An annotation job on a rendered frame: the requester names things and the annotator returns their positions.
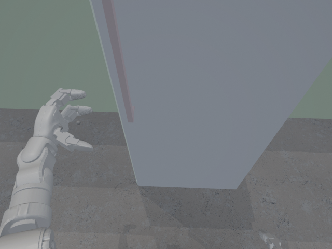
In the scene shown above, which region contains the right robot hand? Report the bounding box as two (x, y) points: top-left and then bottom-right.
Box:
(258, 229), (283, 249)

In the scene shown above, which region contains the handle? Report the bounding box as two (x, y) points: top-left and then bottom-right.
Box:
(102, 0), (135, 122)

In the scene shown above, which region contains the left robot upper arm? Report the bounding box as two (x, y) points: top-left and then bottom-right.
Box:
(0, 227), (56, 249)

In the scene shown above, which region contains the left robot hand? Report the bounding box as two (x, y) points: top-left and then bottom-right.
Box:
(33, 88), (93, 152)

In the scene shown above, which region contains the robot left forearm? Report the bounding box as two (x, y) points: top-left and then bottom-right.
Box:
(0, 136), (58, 237)

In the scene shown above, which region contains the fridge door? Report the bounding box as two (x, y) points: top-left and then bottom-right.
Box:
(91, 0), (332, 189)

